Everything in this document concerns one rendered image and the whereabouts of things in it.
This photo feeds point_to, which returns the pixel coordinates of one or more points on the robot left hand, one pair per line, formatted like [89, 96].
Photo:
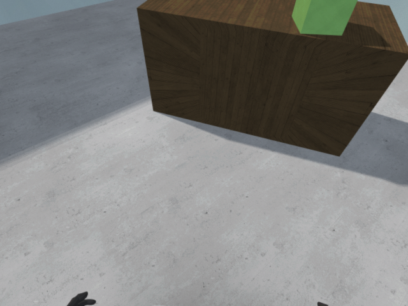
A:
[79, 300]

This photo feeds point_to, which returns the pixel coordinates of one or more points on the carton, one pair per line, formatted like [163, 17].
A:
[327, 17]

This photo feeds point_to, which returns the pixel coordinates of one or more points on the pedestal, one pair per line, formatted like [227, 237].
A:
[243, 65]

